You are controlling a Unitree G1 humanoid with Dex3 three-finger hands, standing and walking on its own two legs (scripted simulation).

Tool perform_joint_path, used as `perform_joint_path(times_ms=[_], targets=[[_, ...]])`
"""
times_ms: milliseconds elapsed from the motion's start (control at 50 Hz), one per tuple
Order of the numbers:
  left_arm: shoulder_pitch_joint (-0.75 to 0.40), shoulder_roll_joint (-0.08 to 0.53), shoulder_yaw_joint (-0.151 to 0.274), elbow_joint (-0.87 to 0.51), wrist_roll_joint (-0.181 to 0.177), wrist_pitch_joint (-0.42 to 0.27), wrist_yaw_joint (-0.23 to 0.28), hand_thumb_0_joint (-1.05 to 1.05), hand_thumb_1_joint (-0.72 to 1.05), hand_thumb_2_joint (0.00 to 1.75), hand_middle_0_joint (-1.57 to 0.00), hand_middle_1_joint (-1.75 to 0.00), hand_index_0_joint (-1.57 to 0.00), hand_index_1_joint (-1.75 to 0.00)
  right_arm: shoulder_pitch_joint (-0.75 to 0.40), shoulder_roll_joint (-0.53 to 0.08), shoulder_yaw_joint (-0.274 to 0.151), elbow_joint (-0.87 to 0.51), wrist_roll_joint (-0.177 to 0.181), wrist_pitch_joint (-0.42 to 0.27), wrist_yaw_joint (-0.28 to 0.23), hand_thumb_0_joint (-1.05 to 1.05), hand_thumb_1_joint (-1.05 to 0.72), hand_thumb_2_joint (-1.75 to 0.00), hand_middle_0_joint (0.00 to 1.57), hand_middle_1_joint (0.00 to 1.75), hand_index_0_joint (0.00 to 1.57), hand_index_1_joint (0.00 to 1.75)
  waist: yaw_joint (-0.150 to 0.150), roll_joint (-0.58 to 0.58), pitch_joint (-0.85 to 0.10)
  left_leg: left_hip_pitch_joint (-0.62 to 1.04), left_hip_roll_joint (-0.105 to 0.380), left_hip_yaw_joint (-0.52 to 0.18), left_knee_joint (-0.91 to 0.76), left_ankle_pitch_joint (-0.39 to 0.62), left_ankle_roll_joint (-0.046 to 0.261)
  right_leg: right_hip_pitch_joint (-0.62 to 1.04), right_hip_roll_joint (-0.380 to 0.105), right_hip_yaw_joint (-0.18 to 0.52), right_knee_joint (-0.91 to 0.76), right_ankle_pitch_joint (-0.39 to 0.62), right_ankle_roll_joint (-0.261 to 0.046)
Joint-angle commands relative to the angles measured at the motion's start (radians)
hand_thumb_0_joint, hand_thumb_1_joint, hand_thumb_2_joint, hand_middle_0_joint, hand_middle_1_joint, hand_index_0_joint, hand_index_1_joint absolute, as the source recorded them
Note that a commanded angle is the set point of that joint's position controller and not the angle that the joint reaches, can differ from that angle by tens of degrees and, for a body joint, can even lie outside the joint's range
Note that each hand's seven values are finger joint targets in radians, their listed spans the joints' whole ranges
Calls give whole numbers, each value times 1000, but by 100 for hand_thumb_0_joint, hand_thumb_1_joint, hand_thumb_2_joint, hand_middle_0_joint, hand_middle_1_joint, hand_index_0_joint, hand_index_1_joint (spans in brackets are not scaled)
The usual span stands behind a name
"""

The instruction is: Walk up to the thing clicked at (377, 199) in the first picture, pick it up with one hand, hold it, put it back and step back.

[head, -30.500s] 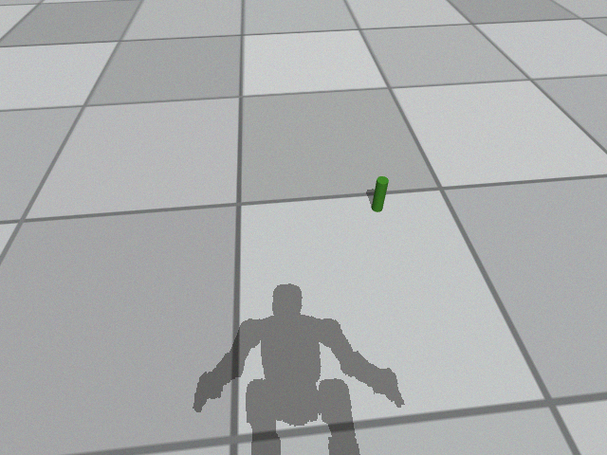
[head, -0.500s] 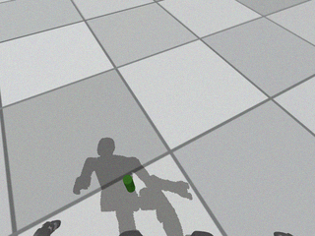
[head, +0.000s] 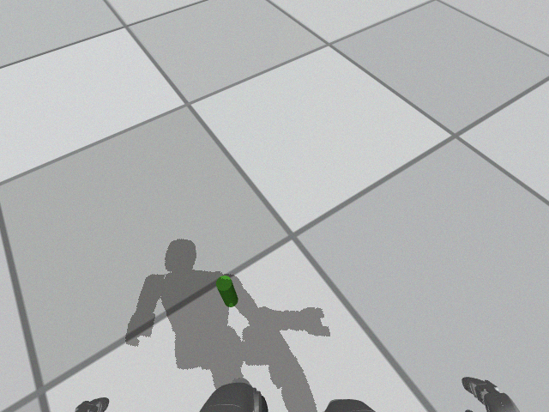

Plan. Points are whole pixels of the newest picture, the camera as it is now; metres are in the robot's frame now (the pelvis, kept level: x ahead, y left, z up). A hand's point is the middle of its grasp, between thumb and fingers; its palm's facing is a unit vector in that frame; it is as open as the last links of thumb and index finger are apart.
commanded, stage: step back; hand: left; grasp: from the side
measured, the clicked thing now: (227, 292) +0.51 +0.18 -0.66
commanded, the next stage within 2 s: none
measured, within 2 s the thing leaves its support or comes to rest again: neither
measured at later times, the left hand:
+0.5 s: hand out of the picture -0.02 +0.29 -0.14, palm faces +0.00 -0.93 -0.37, open 7.4 cm
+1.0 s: hand out of the picture -0.17 +0.27 -0.14, palm faces +0.02 -0.92 -0.40, open 7.4 cm
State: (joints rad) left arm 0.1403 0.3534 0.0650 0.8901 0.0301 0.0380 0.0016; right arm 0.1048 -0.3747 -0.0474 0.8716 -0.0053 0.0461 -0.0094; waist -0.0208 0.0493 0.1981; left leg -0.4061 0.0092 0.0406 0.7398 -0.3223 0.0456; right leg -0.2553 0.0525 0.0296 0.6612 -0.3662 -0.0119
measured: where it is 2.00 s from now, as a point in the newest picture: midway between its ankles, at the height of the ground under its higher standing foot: outside the picture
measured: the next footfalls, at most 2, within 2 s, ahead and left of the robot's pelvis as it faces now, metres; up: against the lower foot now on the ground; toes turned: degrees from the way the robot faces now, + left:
left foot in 0.26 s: -0.04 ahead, +0.12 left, +0.00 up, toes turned +0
right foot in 0.68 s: -0.18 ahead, -0.14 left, +0.00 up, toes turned +0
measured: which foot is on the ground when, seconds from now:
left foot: up 0.00-0.24, down 0.26-0.70, up 0.72-0.96, down 0.98-1.00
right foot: down 0.00-0.28, up 0.30-0.66, down 0.68-1.00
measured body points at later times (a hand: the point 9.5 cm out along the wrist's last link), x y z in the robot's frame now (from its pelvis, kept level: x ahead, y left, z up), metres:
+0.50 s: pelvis -0.13 +0.02 +0.01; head -0.06 +0.05 +0.46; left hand -0.02 +0.34 -0.12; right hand -0.02 -0.29 -0.08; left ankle -0.08 +0.12 -0.72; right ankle -0.16 -0.14 -0.63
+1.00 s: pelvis -0.29 -0.01 +0.00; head -0.24 +0.00 +0.44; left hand -0.17 +0.31 -0.11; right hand -0.22 -0.33 -0.12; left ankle -0.30 +0.10 -0.72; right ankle -0.22 -0.14 -0.72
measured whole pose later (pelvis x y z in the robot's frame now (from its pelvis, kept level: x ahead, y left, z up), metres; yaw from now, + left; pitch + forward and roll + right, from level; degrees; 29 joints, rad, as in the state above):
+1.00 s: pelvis -0.29 -0.01 +0.00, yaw +3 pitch -2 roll +1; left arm 0.12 0.39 0.07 0.75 0.04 0.07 0.01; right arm 0.24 -0.38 -0.05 0.88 -0.02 0.02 -0.02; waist 0.00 -0.04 0.17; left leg -0.26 -0.06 -0.01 0.66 -0.36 0.02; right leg -0.41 -0.07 -0.01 0.72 -0.28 0.01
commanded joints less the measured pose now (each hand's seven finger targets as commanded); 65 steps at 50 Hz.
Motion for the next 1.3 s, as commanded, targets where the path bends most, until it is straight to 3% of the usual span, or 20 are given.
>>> perform_joint_path(times_ms=[0,80,160,220,240,260,280,360,580,640,660,680,700,760,880,940,980,1000,1080,1280], targets=[[-31,299,85,-140,-3,-35,19,0,90,90,-20,-30,-20,-30,10,-214,-59,-66,5,-15,-16,0,-90,-90,20,30,20,30,37,-218,-169,-28,-110,-195,433,-271,-42,-63,-410,443,-300,460,-312],[-75,235,72,-174,2,-30,31,0,90,90,-20,-30,-20,-30,86,-200,-44,-47,11,-33,-21,0,-90,-90,20,30,20,30,21,-172,-213,-49,-118,-160,370,-189,-56,66,-263,196,-186,604,-218],[2,240,67,-184,7,-14,31,0,90,90,-20,-30,-20,-30,77,-181,-42,-72,-1,-41,-19,0,-90,-90,20,30,20,30,53,-239,-245,-13,-47,-86,-23,-174,-49,199,-256,186,-110,615,-187],[-22,235,56,-207,-15,7,19,0,90,90,-20,-30,-20,-30,158,-184,-59,-45,-23,-56,-19,0,-90,-90,20,30,20,30,6,-167,-268,202,-25,-65,-344,197,-35,65,-201,143,27,462,-104],[21,193,48,-208,-18,13,15,0,90,90,-20,-30,-20,-30,128,-251,-76,-59,-40,-61,-18,0,-90,-90,20,30,20,30,29,-11,-263,291,141,-295,-375,300,15,-106,-103,115,115,226,-58],[-31,203,53,-225,-23,8,24,0,90,90,-20,-30,-20,-30,76,-375,-96,-84,-27,-57,-6,0,-90,-90,20,30,20,30,-4,217,-253,221,353,-536,-401,494,179,-196,51,34,283,-218,-13],[-83,232,70,-209,-5,8,38,0,90,90,-20,-30,-20,-30,89,-380,-103,-87,-33,-60,-9,0,-90,-90,20,30,20,30,-48,156,-233,128,408,-628,-408,468,260,-180,47,167,464,-304,-6],[29,227,76,-158,-22,10,28,0,90,90,-20,-30,-20,-30,17,-259,-67,-98,-23,-65,-30,0,-90,-90,20,30,20,30,41,62,-209,224,244,-309,-286,598,165,-266,45,189,625,-141,-6],[100,204,76,-138,-10,2,4,0,90,90,-20,-30,-20,-30,43,-295,-79,-142,-30,-44,-26,0,-90,-90,20,30,20,30,1,146,-282,224,246,-281,-271,355,176,-52,-32,17,99,-109,20],[223,208,87,-73,6,-5,-3,0,90,90,-20,-30,-20,-30,3,-278,-75,-145,-14,-26,-22,0,-90,-90,20,30,20,30,65,116,-290,19,180,-226,-191,166,75,167,-45,-9,-192,84,-29],[201,267,104,-93,22,-11,-6,0,90,90,-20,-30,-20,-30,36,-229,-62,-148,-9,-23,-20,0,-90,-90,20,30,20,30,53,-60,-244,-142,74,-192,-68,-10,14,173,-164,222,-264,-36,-70],[123,385,127,-135,13,-5,-7,0,90,90,-20,-30,-20,-30,-24,-193,-58,-171,2,-28,-33,0,-90,-90,20,30,20,30,89,-349,-193,-167,-116,-98,193,-254,-42,-43,-389,483,-381,-58,-224],[39,416,127,-178,19,-9,-2,0,90,90,-20,-30,-20,-30,-9,-238,-76,-156,-7,-24,-43,0,-90,-90,20,30,20,30,75,-338,-135,-102,-74,-189,384,-295,-60,-209,-487,576,-413,-33,-304],[-108,263,88,-204,18,-16,13,0,90,90,-20,-30,-20,-30,98,-219,-64,-92,5,-31,-32,0,-90,-90,20,30,20,30,-11,-196,-125,-74,-127,-188,463,-141,-47,-159,-274,210,-272,236,-183],[-6,253,84,-210,21,-6,28,0,90,90,-20,-30,-20,-30,119,-190,-49,-100,-12,-48,-27,0,-90,-90,20,30,20,30,55,-257,-220,-48,-43,-88,37,-189,-49,150,-292,183,-143,464,-184],[-33,244,69,-220,-6,15,19,0,90,90,-20,-30,-20,-30,220,-176,-56,-54,-21,-59,-27,0,-90,-90,20,30,20,30,8,-197,-263,138,-52,-1,-359,108,-34,127,-251,130,13,453,-131],[32,165,45,-234,-18,23,11,0,90,90,-20,-30,-20,-30,147,-337,-94,-78,-39,-64,-27,0,-90,-90,20,30,20,30,54,131,-255,298,287,-497,-382,379,105,-247,-24,11,245,-43,-19],[-64,219,71,-239,-9,24,27,0,90,90,-20,-30,-20,-30,146,-410,-107,-99,-32,-64,-23,0,-90,-90,20,30,20,30,-25,169,-247,130,417,-635,-400,453,251,-205,4,98,419,-302,-5],[28,226,78,-170,-20,33,26,0,90,90,-20,-30,-20,-30,23,-276,-66,-99,-31,-68,-41,0,-90,-90,20,30,20,30,59,40,-191,105,263,-323,-320,502,171,-230,38,188,670,-144,-10],[93,210,70,-126,-5,17,-4,0,90,90,-20,-30,-20,-30,50,-308,-84,-120,-38,-38,-33,0,-90,-90,20,30,20,30,10,162,-297,247,251,-267,-303,244,166,-68,-43,12,70,-144,18]])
